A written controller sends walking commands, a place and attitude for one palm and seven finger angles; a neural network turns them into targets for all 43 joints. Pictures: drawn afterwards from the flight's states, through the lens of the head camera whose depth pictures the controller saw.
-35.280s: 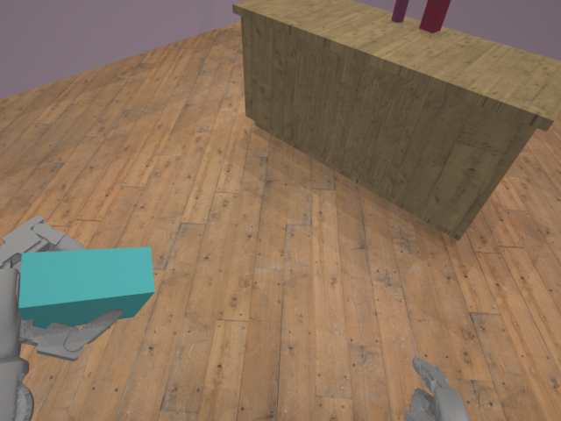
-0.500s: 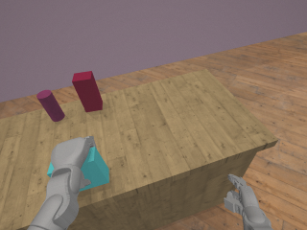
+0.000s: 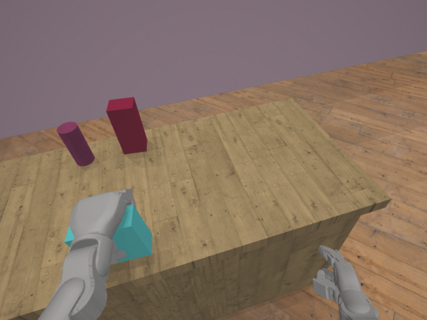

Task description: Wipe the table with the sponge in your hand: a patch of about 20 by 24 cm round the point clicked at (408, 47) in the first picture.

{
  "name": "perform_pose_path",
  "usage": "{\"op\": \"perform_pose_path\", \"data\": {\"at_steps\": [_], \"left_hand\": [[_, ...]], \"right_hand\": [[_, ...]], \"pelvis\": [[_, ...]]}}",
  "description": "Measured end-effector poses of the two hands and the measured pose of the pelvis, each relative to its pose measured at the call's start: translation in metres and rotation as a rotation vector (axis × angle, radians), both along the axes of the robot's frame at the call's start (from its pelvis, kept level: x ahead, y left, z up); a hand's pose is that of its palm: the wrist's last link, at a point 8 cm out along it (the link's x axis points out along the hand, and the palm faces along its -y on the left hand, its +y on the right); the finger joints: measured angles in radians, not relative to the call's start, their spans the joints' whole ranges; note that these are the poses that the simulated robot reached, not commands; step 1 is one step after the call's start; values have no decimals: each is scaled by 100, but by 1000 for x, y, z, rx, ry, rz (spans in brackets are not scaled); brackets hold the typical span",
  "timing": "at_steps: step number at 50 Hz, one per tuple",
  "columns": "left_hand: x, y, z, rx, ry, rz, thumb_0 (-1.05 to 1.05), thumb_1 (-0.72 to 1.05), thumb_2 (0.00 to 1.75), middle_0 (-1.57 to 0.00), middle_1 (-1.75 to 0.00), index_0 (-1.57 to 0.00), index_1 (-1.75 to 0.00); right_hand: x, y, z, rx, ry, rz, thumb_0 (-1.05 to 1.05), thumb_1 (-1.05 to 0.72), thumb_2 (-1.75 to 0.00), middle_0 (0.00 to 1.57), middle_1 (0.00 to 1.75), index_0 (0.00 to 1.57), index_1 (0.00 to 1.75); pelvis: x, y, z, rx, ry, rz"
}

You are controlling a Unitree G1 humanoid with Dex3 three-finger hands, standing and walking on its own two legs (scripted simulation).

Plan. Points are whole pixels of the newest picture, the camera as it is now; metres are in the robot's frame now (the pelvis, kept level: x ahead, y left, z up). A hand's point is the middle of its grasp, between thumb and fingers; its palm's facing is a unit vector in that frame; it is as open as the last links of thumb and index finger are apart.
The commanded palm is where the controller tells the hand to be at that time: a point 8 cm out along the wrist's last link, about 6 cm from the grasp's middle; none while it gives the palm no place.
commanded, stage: move the sponge above the wiping area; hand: left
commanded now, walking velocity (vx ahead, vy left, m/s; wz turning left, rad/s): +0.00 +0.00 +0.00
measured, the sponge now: (116, 242) +0.23 +0.25 +0.01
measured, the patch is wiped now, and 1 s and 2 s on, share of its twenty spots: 0.00 0.00 0.00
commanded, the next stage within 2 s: lower the sponge onto the table in 1.04 s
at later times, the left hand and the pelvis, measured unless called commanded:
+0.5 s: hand (103, 221) +0.24 +0.27 +0.07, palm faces +0.04 -0.10 -0.99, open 9.4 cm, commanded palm +0.21 +0.26 +0.14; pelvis +0.00 -0.01 +0.00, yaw -1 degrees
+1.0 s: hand (102, 211) +0.25 +0.27 +0.08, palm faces +0.10 -0.09 -0.99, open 9.4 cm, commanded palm +0.21 +0.26 +0.14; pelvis +0.00 -0.01 +0.00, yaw -1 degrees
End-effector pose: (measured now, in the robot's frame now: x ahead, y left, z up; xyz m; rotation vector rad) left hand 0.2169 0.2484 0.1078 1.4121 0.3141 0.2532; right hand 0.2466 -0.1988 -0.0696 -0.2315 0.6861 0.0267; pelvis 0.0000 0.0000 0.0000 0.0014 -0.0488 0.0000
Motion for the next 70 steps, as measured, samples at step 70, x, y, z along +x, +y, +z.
{"op": "perform_pose_path", "data": {"at_steps": [70], "left_hand": [[9, 18, 17, 48, -72, 115, 0, -46, 105, -81, -139, -81, -139]], "right_hand": [[-8, -7, -1, 36, 25, -24, 1, -91, -90, 20, 30, 20, 30]], "pelvis": [[-1, -8, 1, 4, -6, -13]]}}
